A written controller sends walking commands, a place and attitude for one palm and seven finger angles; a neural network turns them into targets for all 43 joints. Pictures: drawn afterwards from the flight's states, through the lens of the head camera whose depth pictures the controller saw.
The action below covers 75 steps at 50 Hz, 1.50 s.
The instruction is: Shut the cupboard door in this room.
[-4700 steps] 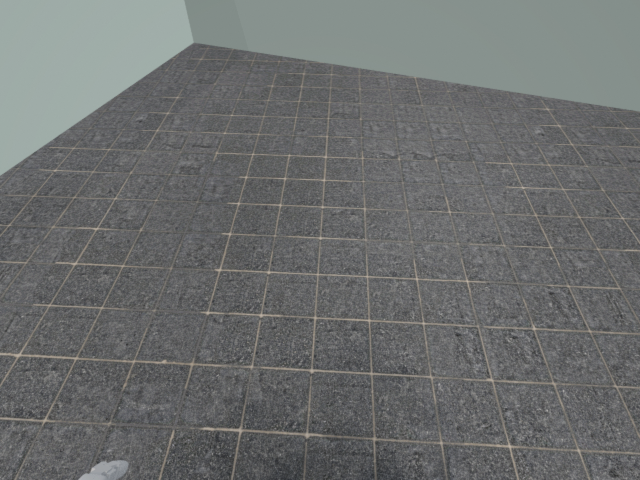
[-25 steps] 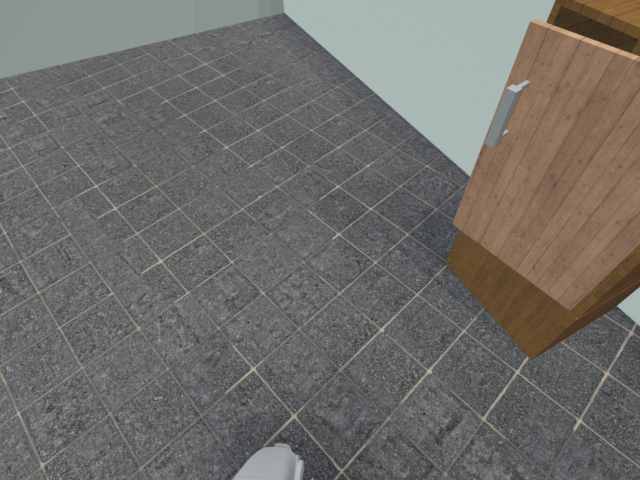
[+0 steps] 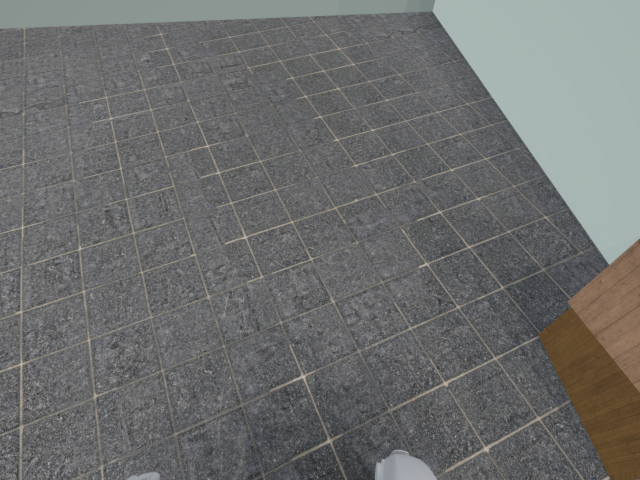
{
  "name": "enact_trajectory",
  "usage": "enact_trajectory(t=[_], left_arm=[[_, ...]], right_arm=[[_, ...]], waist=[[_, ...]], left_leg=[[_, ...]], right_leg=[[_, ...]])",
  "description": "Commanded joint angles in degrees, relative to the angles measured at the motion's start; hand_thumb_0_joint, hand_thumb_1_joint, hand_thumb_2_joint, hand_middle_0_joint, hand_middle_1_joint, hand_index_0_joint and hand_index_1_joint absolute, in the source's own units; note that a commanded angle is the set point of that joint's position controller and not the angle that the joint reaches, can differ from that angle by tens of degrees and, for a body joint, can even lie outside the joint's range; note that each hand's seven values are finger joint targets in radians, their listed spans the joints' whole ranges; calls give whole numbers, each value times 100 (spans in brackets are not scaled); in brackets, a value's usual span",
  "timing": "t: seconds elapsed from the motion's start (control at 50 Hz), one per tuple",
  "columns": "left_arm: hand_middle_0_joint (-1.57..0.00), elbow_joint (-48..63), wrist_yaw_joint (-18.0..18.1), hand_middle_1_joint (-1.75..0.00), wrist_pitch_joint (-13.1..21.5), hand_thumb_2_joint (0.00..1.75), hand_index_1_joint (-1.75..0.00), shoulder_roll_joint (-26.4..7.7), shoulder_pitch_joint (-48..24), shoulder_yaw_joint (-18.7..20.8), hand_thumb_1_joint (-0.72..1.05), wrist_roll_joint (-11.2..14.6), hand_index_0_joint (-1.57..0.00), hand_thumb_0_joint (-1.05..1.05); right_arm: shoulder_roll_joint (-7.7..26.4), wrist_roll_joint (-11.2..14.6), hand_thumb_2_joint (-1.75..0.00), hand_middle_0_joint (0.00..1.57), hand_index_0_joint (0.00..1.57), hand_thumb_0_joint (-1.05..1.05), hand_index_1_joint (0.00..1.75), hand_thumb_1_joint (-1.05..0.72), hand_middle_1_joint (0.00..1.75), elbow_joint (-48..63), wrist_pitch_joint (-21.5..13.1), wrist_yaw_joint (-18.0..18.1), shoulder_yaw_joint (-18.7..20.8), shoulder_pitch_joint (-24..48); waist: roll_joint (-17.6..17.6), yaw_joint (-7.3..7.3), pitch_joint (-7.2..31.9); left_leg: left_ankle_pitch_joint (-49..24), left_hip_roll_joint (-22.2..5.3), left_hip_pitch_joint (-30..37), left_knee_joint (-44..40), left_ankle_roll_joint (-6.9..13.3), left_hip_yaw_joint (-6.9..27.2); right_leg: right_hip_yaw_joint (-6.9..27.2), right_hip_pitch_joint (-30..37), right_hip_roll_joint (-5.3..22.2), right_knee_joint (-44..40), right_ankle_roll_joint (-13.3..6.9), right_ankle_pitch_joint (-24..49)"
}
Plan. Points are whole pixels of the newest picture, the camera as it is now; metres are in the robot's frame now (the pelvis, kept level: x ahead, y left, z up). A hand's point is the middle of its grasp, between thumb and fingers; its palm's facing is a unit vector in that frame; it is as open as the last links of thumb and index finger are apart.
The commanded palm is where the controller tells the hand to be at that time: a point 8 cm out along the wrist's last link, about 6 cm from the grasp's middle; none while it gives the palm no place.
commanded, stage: turn to face it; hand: left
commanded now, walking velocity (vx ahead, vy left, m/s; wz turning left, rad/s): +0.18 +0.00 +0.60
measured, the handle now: out of the picture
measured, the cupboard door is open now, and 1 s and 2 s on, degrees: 11 11 11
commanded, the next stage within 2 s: none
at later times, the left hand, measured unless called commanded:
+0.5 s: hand (216, 465) +0.16 +0.16 -0.18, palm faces -0.02 -0.98 -0.18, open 7.3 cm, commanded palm none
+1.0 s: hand (239, 340) +0.34 +0.16 -0.18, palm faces -0.35 -0.91 -0.24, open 7.4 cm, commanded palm none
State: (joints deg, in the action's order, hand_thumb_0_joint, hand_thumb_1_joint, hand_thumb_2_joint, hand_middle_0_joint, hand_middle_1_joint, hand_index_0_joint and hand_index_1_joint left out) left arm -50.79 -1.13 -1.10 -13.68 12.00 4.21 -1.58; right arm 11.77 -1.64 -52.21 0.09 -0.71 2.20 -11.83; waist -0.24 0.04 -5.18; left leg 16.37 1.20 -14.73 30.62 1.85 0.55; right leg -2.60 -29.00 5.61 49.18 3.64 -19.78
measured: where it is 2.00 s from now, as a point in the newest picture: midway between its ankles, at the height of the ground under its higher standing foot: (326, 479)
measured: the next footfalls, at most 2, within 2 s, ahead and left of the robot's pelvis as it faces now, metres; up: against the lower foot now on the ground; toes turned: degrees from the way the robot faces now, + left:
right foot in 0.10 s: +0.16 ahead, -0.14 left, +0.00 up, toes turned -15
left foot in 0.36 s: +0.14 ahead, +0.10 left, +0.00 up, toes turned +2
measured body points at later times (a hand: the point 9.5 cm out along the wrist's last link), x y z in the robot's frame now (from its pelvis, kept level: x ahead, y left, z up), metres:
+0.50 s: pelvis +0.13 -0.02 +0.00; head +0.18 -0.01 +0.45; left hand +0.16 +0.21 -0.16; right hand +0.18 -0.25 -0.15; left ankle +0.11 +0.10 -0.73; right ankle +0.10 -0.13 -0.70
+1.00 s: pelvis +0.18 -0.01 -0.01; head +0.24 -0.01 +0.44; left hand +0.36 +0.21 -0.16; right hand +0.18 -0.28 -0.13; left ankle +0.24 +0.10 -0.74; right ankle +0.11 -0.11 -0.70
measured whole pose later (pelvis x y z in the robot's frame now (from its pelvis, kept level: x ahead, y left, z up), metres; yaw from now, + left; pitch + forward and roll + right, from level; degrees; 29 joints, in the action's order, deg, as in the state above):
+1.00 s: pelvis +0.18 -0.01 -0.01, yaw -24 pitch +1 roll -1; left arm -51.0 -0.5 -3.9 -15.2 9.7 5.0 -1.2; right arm 12.2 -1.4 -49.0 0.3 1.1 1.5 -9.0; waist -1.9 0.9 -5.2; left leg 16.9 -3.7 -19.4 36.0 -0.3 -3.4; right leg 4.1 -23.4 -3.1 51.8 0.8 -29.1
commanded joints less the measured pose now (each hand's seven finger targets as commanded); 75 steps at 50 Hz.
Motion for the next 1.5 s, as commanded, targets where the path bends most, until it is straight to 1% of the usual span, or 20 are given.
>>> enact_trajectory(t=[0.0, 0.04, 0.08, 0.12, 0.18, 0.24, 0.3, 0.38, 0.52, 0.56, 0.6, 0.66, 0.86, 0.88, 0.92, 1.02, 1.18, 1.24, 1.34, 1.48], left_arm=[[-20, 441, -19, -30, 156, 90, -30, -430, 266, 144, 90, -20, -20, 0], [-20, 236, 17, -30, 219, 90, -30, -443, 887, 173, 90, -35, -20, 0], [-20, 66, 151, -30, 361, 90, -30, -1124, 1586, 250, 90, -105, -20, 0], [-20, 98, 222, -30, 352, 90, -30, -848, 929, 143, 90, -27, -20, 0], [-20, -22, 273, -30, 335, 90, -30, -366, 343, 12, 90, -26, -20, 0], [-20, -259, 259, -30, 297, 90, -30, -443, 525, 39, 90, 18, -20, 0], [-20, -316, 257, -30, 182, 90, -30, -395, 345, 94, 90, 97, -20, 0], [-20, -97, 149, -30, -8, 90, -30, -126, -2, 80, 90, 80, -20, 0], [-20, -75, 9, -30, -51, 90, -30, -46, 207, 165, 90, 43, -20, 0], [-20, -156, 18, -30, -15, 90, -30, -326, 751, 253, 90, 3, -20, 0], [-20, -270, 142, -30, 62, 90, -30, -1173, 1202, 370, 90, 18, -20, 0], [-20, 25, 275, -30, 1, 90, -30, -884, 420, 308, 90, -1, -20, 0], [-20, 433, 171, -30, -72, 90, -30, -1062, -339, 318, 90, 17, -20, 0], [-20, 485, 155, -30, -100, 90, -30, -898, -417, 276, 90, 47, -20, 0], [-20, 734, 58, -30, -105, 90, -30, -548, -262, 169, 90, 85, -20, 0], [-20, 637, -109, -30, -181, 90, -30, -499, -435, 182, 90, 42, -20, 0], [-20, 616, -110, -30, -94, 90, -30, -480, -273, 129, 90, 41, -20, 0], [-20, 299, 69, -30, -8, 90, -30, -1637, 684, 330, 90, 32, -20, 0], [-20, 599, 195, -30, -39, 90, -30, -1068, -354, 221, 90, 14, -20, 0], [-20, 525, 141, -30, -75, 90, -30, -1188, -336, 290, 90, -12, -20, 0]], right_arm=[[1194, -13, -90, 20, 20, 0, 30, -90, 30, 349, -50, 95, 371, 151], [942, 27, -90, 20, 20, 0, 30, -90, 30, 334, -45, 110, 315, 220], [237, 115, -90, 20, 20, 0, 30, -90, 30, 379, -81, 77, 176, -189], [391, 31, -90, 20, 20, 0, 30, -90, 30, 167, -43, 109, 206, -319], [110, 55, -90, 20, 20, 0, 30, -90, 30, -151, -68, 112, 73, -473], [-25, 97, -90, 20, 20, 0, 30, -90, 30, -255, -55, 171, -20, -430], [145, 97, -90, 20, 20, 0, 30, -90, 30, -371, -99, 228, 18, -582], [880, -6, -90, 20, 20, 0, 30, -90, 30, -271, -73, 384, 183, -496], [960, 8, -90, 20, 20, 0, 30, -90, 30, -44, 25, 384, 313, -138], [944, 70, -90, 20, 20, 0, 30, -90, 30, 79, 50, 340, 351, 55], [524, 146, -90, 20, 20, 0, 30, -90, 30, 440, 114, 279, 249, 403], [559, 96, -90, 20, 20, 0, 30, -90, 30, 481, 158, 287, 222, 626], [581, 134, -90, 20, 20, 0, 30, -90, 30, 457, 59, 247, 154, -147], [768, 122, -90, 20, 20, 0, 30, -90, 30, 412, 8, 248, 187, -411], [1670, -24, -90, 20, 20, 0, 30, -90, 30, 533, -28, 302, 311, -646], [1178, -62, -90, 20, 20, 0, 30, -90, 30, 677, -56, 337, 174, -26], [1370, 12, -90, 20, 20, 0, 30, -90, 30, 472, 39, 238, 328, -258], [812, 103, -90, 20, 20, 0, 30, -90, 30, 926, 136, 201, 187, 306], [789, 80, -90, 20, 20, 0, 30, -90, 30, 597, 178, 215, 179, 123], [672, 137, -90, 20, 20, 0, 30, -90, 30, 635, 101, 218, 171, -119]], waist=[[772, 71, 209], [298, 390, 309], [-1932, 565, 722], [-1307, 208, 437], [-997, -75, 591], [-995, 7, 828], [-481, -152, 812], [1636, -247, 438], [1007, -27, 650], [410, 307, 777], [-1302, 585, 736], [-916, 281, 582], [-740, -185, 781], [-272, -301, 832], [1769, -312, 857], [1038, -28, 671], [1181, -13, 902], [-1438, 552, 918], [-912, -7, 765], [-930, -61, 794]], left_leg=[[917, -1137, -728, -1237, 733, 1449], [650, -789, -1193, -359, 519, 1027], [1941, 412, -2209, 2344, -70, -176], [1581, -116, -1954, 3353, -107, 287], [1022, -393, -1056, 2217, -220, -38], [518, -201, -395, 722, -344, -401], [-751, -334, 758, -628, -344, -392], [-3052, -2313, 1140, -1107, 722, 880], [-3854, -1918, 1244, -136, 368, -494], [-2569, -1535, 446, 872, -13, -897], [2045, -357, -1535, 3069, -502, -753], [1317, -647, -2100, 3775, -511, 176], [-122, -273, 66, 164, -531, -225], [-441, -586, 722, -699, -424, 114], [-1373, -2982, 966, -1511, 797, 2412], [-2956, -2081, 857, -941, 621, 407], [-2835, -1971, 617, 63, 130, -572], [2143, -592, -1941, 3060, -612, -692], [852, -726, -1651, 3312, -678, -94], [616, -336, -615, 987, -587, -253]], right_leg=[[-273, 1076, -317, -907, 41, 477], [-249, 2185, -384, -1711, -33, 723], [2796, 3143, 1746, -3479, -919, 51], [3172, 2203, 1774, -3776, -1473, -185], [1336, 1961, 994, -3091, -1372, 2820], [1070, 2246, 650, -2612, -1270, 4341], [1125, 1500, 360, -2304, -901, 3231], [179, 176, -571, -253, -273, -963], [-363, 1001, -574, -1203, -343, 121], [-45, 2124, -414, -2236, -496, 1890], [2500, 2885, 1648, -2888, -1742, 4505], [2274, 2559, 1163, -2745, -1782, 3474], [1986, 1333, 348, -2187, -1090, 2598], [1710, 789, -5, -1790, -798, 1787], [437, -317, -907, 719, -248, -1773], [233, -240, -397, 1333, -54, -945], [-371, 1637, -667, -1800, -317, 480], [2511, 2938, 1788, -2920, -1570, 3836], [1620, 2030, 802, -2668, -1447, 3034], [2136, 1612, 594, -2453, -1319, 2530]])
